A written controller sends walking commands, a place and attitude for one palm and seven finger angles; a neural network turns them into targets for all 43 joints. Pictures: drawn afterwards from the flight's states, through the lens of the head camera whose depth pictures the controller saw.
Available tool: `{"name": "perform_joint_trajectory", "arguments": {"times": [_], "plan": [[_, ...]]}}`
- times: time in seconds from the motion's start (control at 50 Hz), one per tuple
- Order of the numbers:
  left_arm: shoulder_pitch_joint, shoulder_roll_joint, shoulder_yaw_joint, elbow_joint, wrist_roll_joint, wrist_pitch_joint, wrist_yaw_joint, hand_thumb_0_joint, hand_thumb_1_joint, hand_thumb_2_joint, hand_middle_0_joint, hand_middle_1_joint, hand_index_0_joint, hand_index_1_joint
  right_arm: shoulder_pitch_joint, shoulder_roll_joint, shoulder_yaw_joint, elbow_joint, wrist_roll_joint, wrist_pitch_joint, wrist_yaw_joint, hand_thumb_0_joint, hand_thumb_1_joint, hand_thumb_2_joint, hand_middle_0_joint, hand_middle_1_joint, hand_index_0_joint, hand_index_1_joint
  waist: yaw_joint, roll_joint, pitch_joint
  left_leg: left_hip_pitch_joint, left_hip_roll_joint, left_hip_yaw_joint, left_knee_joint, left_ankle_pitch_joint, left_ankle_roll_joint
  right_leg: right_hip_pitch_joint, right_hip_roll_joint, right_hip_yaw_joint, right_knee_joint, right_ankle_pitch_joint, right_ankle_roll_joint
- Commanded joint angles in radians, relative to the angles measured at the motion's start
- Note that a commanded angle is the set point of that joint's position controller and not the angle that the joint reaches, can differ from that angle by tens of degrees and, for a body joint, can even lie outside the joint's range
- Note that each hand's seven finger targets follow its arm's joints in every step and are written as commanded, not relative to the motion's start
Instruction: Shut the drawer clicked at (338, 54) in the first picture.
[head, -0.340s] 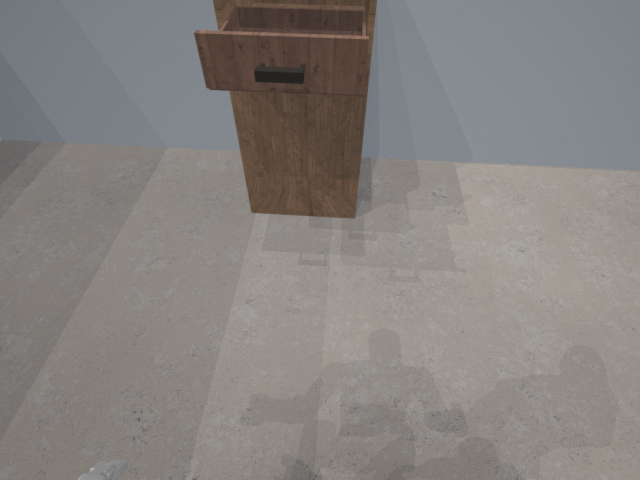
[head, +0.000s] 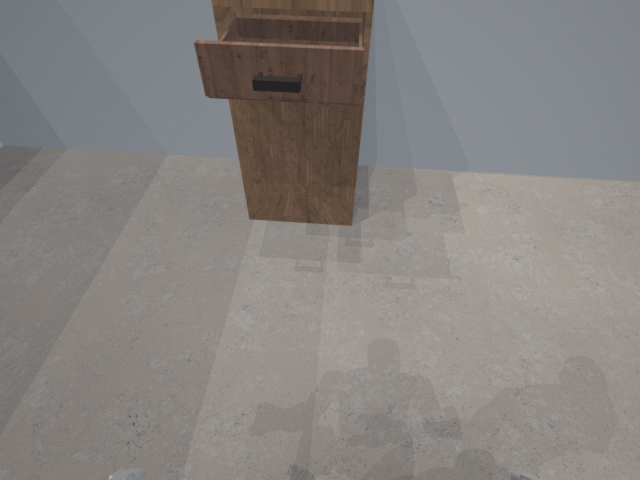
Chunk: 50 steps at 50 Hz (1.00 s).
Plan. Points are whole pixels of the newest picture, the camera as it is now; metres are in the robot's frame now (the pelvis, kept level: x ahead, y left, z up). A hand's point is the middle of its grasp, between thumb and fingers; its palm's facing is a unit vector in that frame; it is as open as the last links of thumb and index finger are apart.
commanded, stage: stand and wait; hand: left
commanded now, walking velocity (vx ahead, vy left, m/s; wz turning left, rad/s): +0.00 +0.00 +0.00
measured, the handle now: (278, 80) +1.00 +0.17 +0.03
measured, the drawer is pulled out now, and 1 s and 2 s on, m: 0.27 0.27 0.27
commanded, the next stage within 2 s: look at it before walking up in 0.48 s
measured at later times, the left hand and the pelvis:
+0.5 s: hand out of the picture +0.07 +0.24 -0.15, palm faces -0.04 -0.93 -0.35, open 7.4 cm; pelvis -0.01 -0.01 +0.00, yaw +0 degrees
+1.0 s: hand out of the picture +0.06 +0.23 -0.15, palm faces -0.04 -0.94 -0.34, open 7.4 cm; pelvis -0.02 -0.01 +0.01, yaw +0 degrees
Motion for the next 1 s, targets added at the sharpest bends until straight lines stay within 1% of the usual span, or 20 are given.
{"name": "perform_joint_trajectory", "arguments": {"times": [0.0, 0.04, 0.12, 0.14, 0.22, 0.3, 0.38, 0.42, 0.48, 0.52, 0.54, 0.58, 0.6, 0.64, 0.68, 0.74, 0.78, 0.82, 0.9, 0.98], "plan": [[-0.041, 0.223, 0.058, -0.056, -0.007, -0.021, 0.011, 0.000, 0.900, 0.900, -0.200, -0.300, -0.200, -0.300, -0.048, -0.210, -0.044, -0.053, 0.000, -0.020, -0.017, 0.000, -0.900, -0.900, 0.200, 0.300, 0.200, 0.300, -0.004, 0.010, -0.073, 0.020, 0.115, -0.075, -0.064, 0.259, 0.034, 0.016, -0.103, 0.084, -0.075, 0.284, -0.043], [-0.040, 0.225, 0.060, -0.050, -0.007, -0.022, 0.010, 0.000, 0.900, 0.900, -0.200, -0.300, -0.200, -0.300, -0.043, -0.209, -0.044, -0.048, 0.002, -0.018, -0.017, 0.000, -0.900, -0.900, 0.200, 0.300, 0.200, 0.300, -0.006, -0.006, -0.070, 0.024, 0.117, -0.075, -0.066, 0.245, 0.034, 0.013, -0.102, 0.089, -0.083, 0.280, -0.045], [-0.037, 0.227, 0.059, -0.033, -0.009, -0.024, 0.010, 0.000, 0.900, 0.900, -0.200, -0.300, -0.200, -0.300, -0.030, -0.211, -0.041, -0.026, 0.003, -0.018, -0.016, 0.000, -0.900, -0.900, 0.200, 0.300, 0.200, 0.300, -0.005, -0.008, -0.072, 0.016, 0.117, -0.077, -0.076, 0.224, 0.030, 0.030, -0.108, 0.095, -0.099, 0.270, -0.046], [-0.035, 0.227, 0.059, -0.029, -0.009, -0.024, 0.009, 0.000, 0.900, 0.900, -0.200, -0.300, -0.200, -0.300, -0.030, -0.209, -0.041, -0.026, 0.004, -0.017, -0.016, 0.000, -0.900, -0.900, 0.200, 0.300, 0.200, 0.300, -0.005, -0.019, -0.065, 0.021, 0.117, -0.078, -0.077, 0.214, 0.030, 0.018, -0.106, 0.099, -0.104, 0.262, -0.047], [-0.033, 0.228, 0.057, -0.014, -0.011, -0.025, 0.009, 0.000, 0.900, 0.900, -0.200, -0.300, -0.200, -0.300, -0.020, -0.216, -0.038, -0.006, 0.004, -0.018, -0.016, 0.000, -0.900, -0.900, 0.200, 0.300, 0.200, 0.300, -0.005, -0.001, -0.068, 0.022, 0.121, -0.079, -0.087, 0.214, 0.027, 0.029, -0.108, 0.100, -0.112, 0.261, -0.047], [-0.035, 0.228, 0.057, -0.004, -0.010, -0.025, 0.009, 0.000, 0.900, 0.900, -0.200, -0.300, -0.200, -0.300, -0.014, -0.215, -0.037, 0.007, 0.004, -0.017, -0.015, 0.000, -0.900, -0.900, 0.200, 0.300, 0.200, 0.300, -0.006, -0.012, -0.051, 0.015, 0.121, -0.079, -0.097, 0.193, 0.024, 0.020, -0.108, 0.104, -0.126, 0.232, -0.047], [-0.037, 0.229, 0.056, 0.001, -0.010, -0.025, 0.008, 0.000, 0.900, 0.900, -0.200, -0.300, -0.200, -0.300, -0.006, -0.219, -0.035, 0.016, 0.005, -0.019, -0.015, 0.000, -0.900, -0.900, 0.200, 0.300, 0.200, 0.300, -0.005, -0.002, -0.060, 0.018, 0.125, -0.082, -0.106, 0.201, 0.024, 0.028, -0.105, 0.101, -0.125, 0.233, -0.046], [-0.035, 0.228, 0.056, 0.005, -0.010, -0.026, 0.009, 0.000, 0.900, 0.900, -0.200, -0.300, -0.200, -0.300, -0.007, -0.217, -0.035, 0.020, 0.005, -0.019, -0.015, 0.000, -0.900, -0.900, 0.200, 0.300, 0.200, 0.300, -0.005, -0.009, -0.056, 0.019, 0.125, -0.081, -0.109, 0.194, 0.024, 0.024, -0.107, 0.104, -0.131, 0.227, -0.045], [-0.044, 0.227, 0.055, 0.004, -0.009, -0.024, 0.008, 0.000, 0.900, 0.900, -0.200, -0.300, -0.200, -0.300, -0.004, -0.216, -0.035, 0.023, 0.004, -0.017, -0.014, 0.000, -0.900, -0.900, 0.200, 0.300, 0.200, 0.300, -0.006, -0.016, -0.028, 0.006, 0.123, -0.083, -0.116, 0.166, 0.023, 0.004, -0.102, 0.109, -0.144, 0.185, -0.043], [-0.041, 0.225, 0.055, 0.006, -0.009, -0.024, 0.008, 0.000, 0.900, 0.900, -0.200, -0.300, -0.200, -0.300, -0.006, -0.215, -0.035, 0.024, 0.004, -0.018, -0.013, 0.000, -0.900, -0.900, 0.200, 0.300, 0.200, 0.300, -0.005, -0.008, -0.030, 0.010, 0.123, -0.084, -0.119, 0.164, 0.023, 0.001, -0.103, 0.112, -0.147, 0.177, -0.044], [-0.040, 0.227, 0.055, 0.005, -0.008, -0.024, 0.008, 0.000, 0.900, 0.900, -0.200, -0.300, -0.200, -0.300, -0.003, -0.212, -0.036, 0.023, 0.005, -0.017, -0.013, 0.000, -0.900, -0.900, 0.200, 0.300, 0.200, 0.300, -0.006, -0.018, -0.032, 0.013, 0.124, -0.083, -0.118, 0.160, 0.023, -0.003, -0.101, 0.111, -0.147, 0.171, -0.044], [-0.045, 0.227, 0.056, 0.002, -0.007, -0.024, 0.007, 0.000, 0.900, 0.900, -0.200, -0.300, -0.200, -0.300, -0.002, -0.214, -0.035, 0.024, 0.004, -0.018, -0.013, 0.000, -0.900, -0.900, 0.200, 0.300, 0.200, 0.300, -0.006, -0.015, -0.029, 0.004, 0.122, -0.084, -0.120, 0.153, 0.022, -0.003, -0.101, 0.115, -0.153, 0.155, -0.043], [-0.041, 0.225, 0.056, 0.004, -0.008, -0.025, 0.007, 0.000, 0.900, 0.900, -0.200, -0.300, -0.200, -0.300, -0.003, -0.215, -0.035, 0.023, 0.004, -0.019, -0.013, 0.000, -0.900, -0.900, 0.200, 0.300, 0.200, 0.300, -0.006, -0.010, -0.034, 0.011, 0.123, -0.083, -0.121, 0.159, 0.023, -0.004, -0.102, 0.114, -0.152, 0.160, -0.043], [-0.042, 0.226, 0.056, 0.002, -0.007, -0.026, 0.007, 0.000, 0.900, 0.900, -0.200, -0.300, -0.200, -0.300, 0.002, -0.213, -0.035, 0.022, 0.005, -0.019, -0.013, 0.000, -0.900, -0.900, 0.200, 0.300, 0.200, 0.300, -0.006, -0.022, -0.038, 0.012, 0.125, -0.087, -0.119, 0.164, 0.023, 0.000, -0.100, 0.113, -0.152, 0.166, -0.043], [-0.041, 0.224, 0.056, 0.004, -0.008, -0.026, 0.007, 0.000, 0.900, 0.900, -0.200, -0.300, -0.200, -0.300, -0.001, -0.214, -0.035, 0.024, 0.004, -0.021, -0.013, 0.000, -0.900, -0.900, 0.200, 0.300, 0.200, 0.300, -0.006, -0.008, -0.043, 0.015, 0.126, -0.085, -0.120, 0.173, 0.022, 0.002, -0.101, 0.111, -0.149, 0.177, -0.042], [-0.037, 0.223, 0.056, 0.003, -0.007, -0.026, 0.007, 0.000, 0.900, 0.900, -0.200, -0.300, -0.200, -0.300, 0.000, -0.212, -0.035, 0.023, 0.005, -0.020, -0.013, 0.000, -0.900, -0.900, 0.200, 0.300, 0.200, 0.300, -0.006, -0.016, -0.042, 0.015, 0.126, -0.086, -0.119, 0.176, 0.023, 0.003, -0.101, 0.111, -0.151, 0.186, -0.043], [-0.034, 0.222, 0.056, 0.006, -0.007, -0.026, 0.007, 0.000, 0.900, 0.900, -0.200, -0.300, -0.200, -0.300, -0.002, -0.213, -0.035, 0.025, 0.004, -0.020, -0.013, 0.000, -0.900, -0.900, 0.200, 0.300, 0.200, 0.300, -0.006, -0.006, -0.037, 0.017, 0.125, -0.083, -0.120, 0.169, 0.021, -0.003, -0.102, 0.111, -0.154, 0.180, -0.041], [-0.036, 0.223, 0.056, 0.006, -0.008, -0.027, 0.007, 0.000, 0.900, 0.900, -0.200, -0.300, -0.200, -0.300, 0.001, -0.213, -0.035, 0.026, 0.005, -0.021, -0.013, 0.000, -0.900, -0.900, 0.200, 0.300, 0.200, 0.300, -0.007, -0.012, -0.052, 0.024, 0.128, -0.086, -0.120, 0.196, 0.022, 0.013, -0.101, 0.109, -0.145, 0.216, -0.041], [-0.028, 0.224, 0.056, 0.010, -0.008, -0.030, 0.008, 0.000, 0.900, 0.900, -0.200, -0.300, -0.200, -0.300, 0.000, -0.212, -0.035, 0.027, 0.006, -0.021, -0.014, 0.000, -0.900, -0.900, 0.200, 0.300, 0.200, 0.300, -0.006, -0.009, -0.064, 0.031, 0.128, -0.083, -0.114, 0.208, 0.021, 0.024, -0.106, 0.110, -0.147, 0.240, -0.042], [-0.025, 0.224, 0.055, 0.013, -0.008, -0.029, 0.009, 0.000, 0.900, 0.900, -0.200, -0.300, -0.200, -0.300, -0.002, -0.212, -0.035, 0.029, 0.007, -0.020, -0.015, 0.000, -0.900, -0.900, 0.200, 0.300, 0.200, 0.300, -0.007, -0.009, -0.057, 0.035, 0.131, -0.083, -0.117, 0.219, 0.020, 0.024, -0.107, 0.106, -0.147, 0.260, -0.042]]}}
